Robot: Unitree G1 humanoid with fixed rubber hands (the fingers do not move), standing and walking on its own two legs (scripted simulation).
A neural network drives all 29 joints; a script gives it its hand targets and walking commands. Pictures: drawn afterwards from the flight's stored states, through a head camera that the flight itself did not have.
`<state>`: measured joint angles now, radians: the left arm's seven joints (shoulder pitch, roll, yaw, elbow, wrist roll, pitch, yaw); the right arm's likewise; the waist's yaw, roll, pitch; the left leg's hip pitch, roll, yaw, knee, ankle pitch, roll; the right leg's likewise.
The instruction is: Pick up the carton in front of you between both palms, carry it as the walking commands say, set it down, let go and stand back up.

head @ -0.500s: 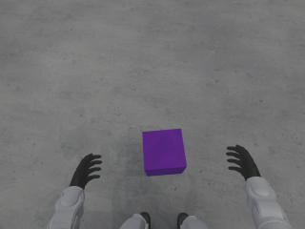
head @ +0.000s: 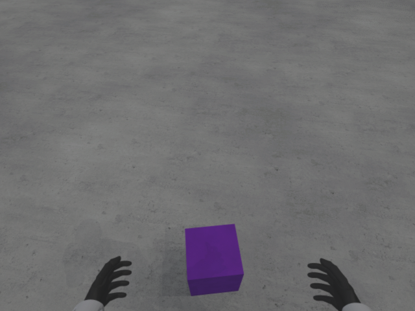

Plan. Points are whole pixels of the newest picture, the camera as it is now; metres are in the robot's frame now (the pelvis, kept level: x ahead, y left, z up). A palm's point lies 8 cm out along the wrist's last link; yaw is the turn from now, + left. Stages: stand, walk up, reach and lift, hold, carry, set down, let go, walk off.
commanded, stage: let go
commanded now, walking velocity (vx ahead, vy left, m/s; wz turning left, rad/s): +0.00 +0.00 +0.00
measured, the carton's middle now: (212, 260) +0.43 +0.01 -0.65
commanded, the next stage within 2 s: stand in 0.18 s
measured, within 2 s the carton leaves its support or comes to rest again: neither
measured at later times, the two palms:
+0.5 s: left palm (68, 310) +0.15 +0.29 -0.09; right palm out of the picture +0.15 -0.29 -0.08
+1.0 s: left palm out of the picture +0.13 +0.30 -0.10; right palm out of the picture +0.13 -0.28 -0.09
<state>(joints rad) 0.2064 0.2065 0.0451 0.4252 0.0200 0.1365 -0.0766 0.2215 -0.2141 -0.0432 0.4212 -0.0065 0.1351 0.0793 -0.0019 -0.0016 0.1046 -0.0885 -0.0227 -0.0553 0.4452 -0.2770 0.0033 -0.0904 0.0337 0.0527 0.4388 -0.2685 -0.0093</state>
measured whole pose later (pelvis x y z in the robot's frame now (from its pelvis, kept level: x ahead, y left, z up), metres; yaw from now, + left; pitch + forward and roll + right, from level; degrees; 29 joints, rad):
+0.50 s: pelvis +0.01 +0.01 -0.01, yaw +0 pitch +0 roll +0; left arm 0.19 0.33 0.05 0.69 0.04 0.02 0.02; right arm 0.20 -0.34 -0.05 0.69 -0.04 0.02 -0.01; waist 0.00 -0.02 0.01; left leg -0.19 -0.03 -0.05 0.52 -0.33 0.01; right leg -0.19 0.03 0.05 0.50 -0.31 0.00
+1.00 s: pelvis +0.01 +0.01 +0.00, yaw +0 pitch -1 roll +0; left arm 0.15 0.35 0.02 0.85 0.03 0.00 0.02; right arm 0.17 -0.35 -0.03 0.82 -0.03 0.00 -0.02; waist 0.00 -0.01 0.01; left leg -0.13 -0.04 -0.05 0.45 -0.29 0.02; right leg -0.13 0.02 0.06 0.44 -0.28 0.01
